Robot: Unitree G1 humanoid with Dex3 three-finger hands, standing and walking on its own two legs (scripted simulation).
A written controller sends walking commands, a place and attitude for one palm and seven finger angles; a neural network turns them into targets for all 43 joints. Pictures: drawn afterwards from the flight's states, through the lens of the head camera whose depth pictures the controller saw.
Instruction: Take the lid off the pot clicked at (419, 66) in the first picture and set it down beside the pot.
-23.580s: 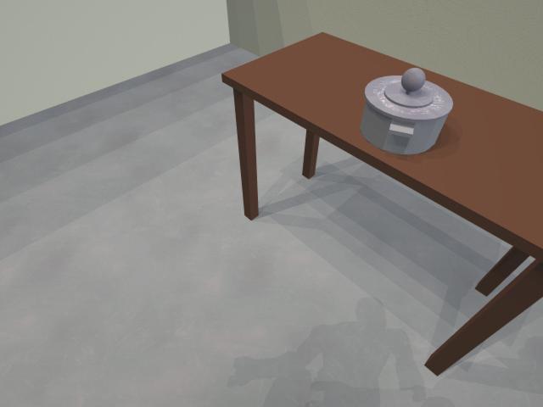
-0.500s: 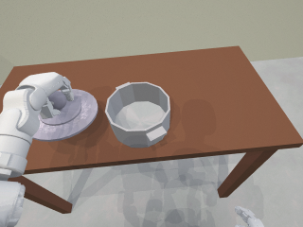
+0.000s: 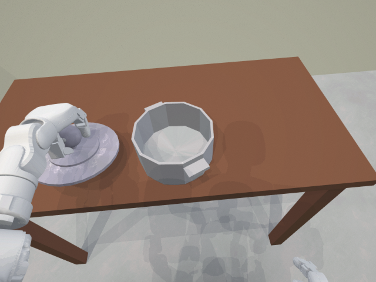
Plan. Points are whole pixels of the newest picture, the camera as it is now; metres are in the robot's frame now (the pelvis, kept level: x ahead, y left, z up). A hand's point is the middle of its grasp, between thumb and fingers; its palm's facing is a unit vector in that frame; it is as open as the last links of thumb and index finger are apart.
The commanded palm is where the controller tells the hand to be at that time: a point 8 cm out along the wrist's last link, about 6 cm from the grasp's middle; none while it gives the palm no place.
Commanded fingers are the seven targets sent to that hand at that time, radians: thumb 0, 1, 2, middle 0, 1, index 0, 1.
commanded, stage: lower the lid onto the table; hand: left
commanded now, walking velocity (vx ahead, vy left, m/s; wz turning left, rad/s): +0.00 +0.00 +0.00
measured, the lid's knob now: (68, 136) +0.42 +0.28 +0.07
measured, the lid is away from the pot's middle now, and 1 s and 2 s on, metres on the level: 0.24 0.23 0.24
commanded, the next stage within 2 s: open the fingers wide in 0.70 s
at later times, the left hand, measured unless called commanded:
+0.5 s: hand (69, 149) +0.39 +0.28 +0.06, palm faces -0.42 -0.07 -0.90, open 8.0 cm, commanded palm +0.40 +0.29 +0.13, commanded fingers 0.00 0.41 1.27 -0.97 -0.89 -0.96 -0.89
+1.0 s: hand (76, 151) +0.40 +0.27 +0.03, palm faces -0.40 -0.08 -0.91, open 7.8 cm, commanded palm +0.40 +0.29 +0.11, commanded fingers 0.00 0.27 1.14 -0.82 -0.84 -0.81 -0.85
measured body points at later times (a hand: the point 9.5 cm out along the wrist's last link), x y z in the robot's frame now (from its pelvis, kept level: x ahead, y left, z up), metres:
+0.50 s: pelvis +0.00 +0.01 +0.00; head +0.05 -0.01 +0.45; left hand +0.41 +0.28 +0.11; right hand +0.10 -0.25 -0.13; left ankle -0.04 +0.12 -0.74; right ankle +0.00 -0.16 -0.74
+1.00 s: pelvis +0.00 +0.01 -0.01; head +0.05 -0.01 +0.44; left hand +0.42 +0.28 +0.09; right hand +0.08 -0.26 -0.13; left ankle -0.04 +0.12 -0.74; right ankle +0.00 -0.16 -0.74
